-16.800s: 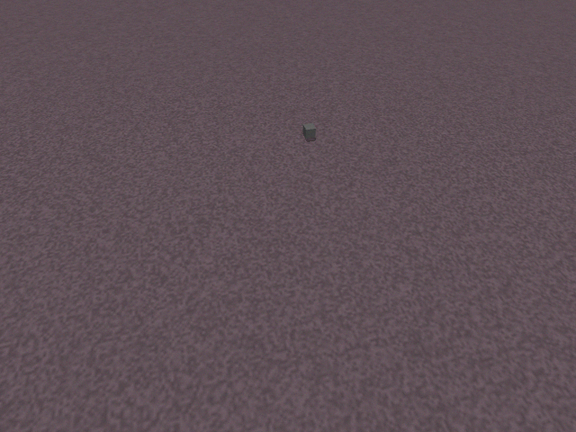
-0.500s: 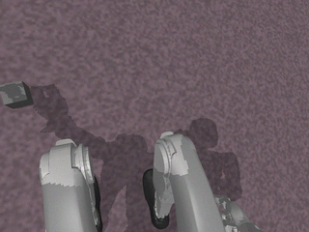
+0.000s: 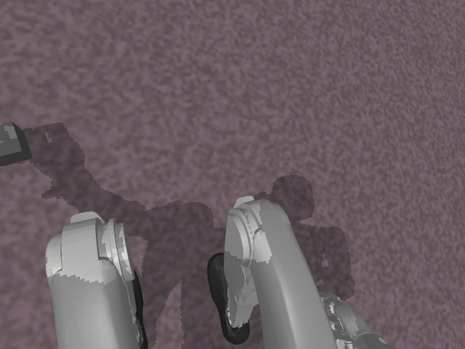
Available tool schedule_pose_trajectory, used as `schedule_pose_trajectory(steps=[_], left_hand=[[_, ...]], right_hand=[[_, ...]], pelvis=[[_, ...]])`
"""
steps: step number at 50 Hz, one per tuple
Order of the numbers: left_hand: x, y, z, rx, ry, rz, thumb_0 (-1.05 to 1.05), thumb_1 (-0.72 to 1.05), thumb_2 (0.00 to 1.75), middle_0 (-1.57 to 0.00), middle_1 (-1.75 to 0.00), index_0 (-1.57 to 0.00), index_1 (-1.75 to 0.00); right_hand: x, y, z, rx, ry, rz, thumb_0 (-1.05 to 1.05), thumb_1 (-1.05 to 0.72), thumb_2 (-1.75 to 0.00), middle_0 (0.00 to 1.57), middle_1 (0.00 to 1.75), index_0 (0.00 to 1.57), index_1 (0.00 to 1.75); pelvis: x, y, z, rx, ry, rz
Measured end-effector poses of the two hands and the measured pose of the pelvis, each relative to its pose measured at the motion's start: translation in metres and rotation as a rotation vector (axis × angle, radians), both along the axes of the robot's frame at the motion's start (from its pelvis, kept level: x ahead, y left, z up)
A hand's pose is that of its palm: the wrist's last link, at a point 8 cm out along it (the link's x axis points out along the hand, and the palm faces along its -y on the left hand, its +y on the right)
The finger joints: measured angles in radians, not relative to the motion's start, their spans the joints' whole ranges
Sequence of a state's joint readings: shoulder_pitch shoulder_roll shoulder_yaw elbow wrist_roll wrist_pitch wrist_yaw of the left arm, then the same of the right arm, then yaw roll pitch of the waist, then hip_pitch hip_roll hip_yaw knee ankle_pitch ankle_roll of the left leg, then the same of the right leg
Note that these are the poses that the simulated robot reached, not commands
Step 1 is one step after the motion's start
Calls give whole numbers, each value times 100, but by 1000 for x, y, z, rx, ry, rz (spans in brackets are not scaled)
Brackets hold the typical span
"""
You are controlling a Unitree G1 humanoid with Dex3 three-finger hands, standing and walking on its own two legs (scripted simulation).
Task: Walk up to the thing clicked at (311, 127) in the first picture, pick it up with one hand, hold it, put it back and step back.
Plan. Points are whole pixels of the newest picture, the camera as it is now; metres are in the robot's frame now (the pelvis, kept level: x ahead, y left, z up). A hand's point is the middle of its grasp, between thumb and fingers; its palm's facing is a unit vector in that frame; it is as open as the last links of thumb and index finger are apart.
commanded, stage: rise first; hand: left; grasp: from above
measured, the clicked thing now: (5, 144) +0.45 +0.38 -0.29
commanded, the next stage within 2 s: none
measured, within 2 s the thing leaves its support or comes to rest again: neither
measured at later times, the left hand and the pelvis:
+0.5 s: hand out of the picture +0.41 +0.41 -0.18, palm faces -0.42 -0.16 -0.90, open 14.4 cm; pelvis +0.00 +0.00 +0.00, yaw -1 degrees
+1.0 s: hand out of the picture +0.41 +0.42 -0.18, palm faces -0.42 -0.16 -0.89, open 14.4 cm; pelvis +0.00 +0.00 +0.00, yaw -1 degrees
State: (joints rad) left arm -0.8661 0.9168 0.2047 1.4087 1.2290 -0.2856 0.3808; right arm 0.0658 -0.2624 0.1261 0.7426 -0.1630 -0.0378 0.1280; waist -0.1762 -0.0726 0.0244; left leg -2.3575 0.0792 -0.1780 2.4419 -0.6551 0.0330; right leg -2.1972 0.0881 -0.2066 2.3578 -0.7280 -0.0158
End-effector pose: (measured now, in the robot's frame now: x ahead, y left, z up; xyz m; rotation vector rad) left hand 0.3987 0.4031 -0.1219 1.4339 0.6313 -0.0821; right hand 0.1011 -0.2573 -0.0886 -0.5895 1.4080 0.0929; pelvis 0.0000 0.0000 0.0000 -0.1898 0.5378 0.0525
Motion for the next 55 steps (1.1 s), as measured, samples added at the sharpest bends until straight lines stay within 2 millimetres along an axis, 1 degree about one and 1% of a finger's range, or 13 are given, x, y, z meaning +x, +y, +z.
schedule_pose_trajectory(steps=[7,16,26,38,55], left_hand=[[4,2,-2,2,4,-3,0,-59,105,-8,-99,-6,-100],[11,4,-4,5,4,4,0,-59,106,-8,-99,-6,-100],[17,8,0,6,-2,12,0,-59,106,-8,-99,-6,-101],[17,12,-3,-4,5,5,0,-59,106,-9,-98,-6,-100],[14,14,4,5,1,-7,0,-59,107,-9,-98,-6,-100]], right_hand=[[-5,0,2,-5,17,-4,0,-92,-91,20,30,20,30],[-7,0,2,-1,23,2,0,-92,-91,20,30,20,30],[-8,1,1,7,27,12,0,-92,-91,20,30,20,30],[-11,2,5,2,38,21,0,-92,-91,20,30,20,30],[-10,4,9,6,18,19,0,-91,-91,20,30,20,30]], pelvis=[[1,1,0,-4,3,0],[1,1,-2,-7,-1,-2],[1,1,-3,-11,-8,-8],[0,2,-3,-19,-19,-10],[-2,4,-2,-22,-22,-6]])
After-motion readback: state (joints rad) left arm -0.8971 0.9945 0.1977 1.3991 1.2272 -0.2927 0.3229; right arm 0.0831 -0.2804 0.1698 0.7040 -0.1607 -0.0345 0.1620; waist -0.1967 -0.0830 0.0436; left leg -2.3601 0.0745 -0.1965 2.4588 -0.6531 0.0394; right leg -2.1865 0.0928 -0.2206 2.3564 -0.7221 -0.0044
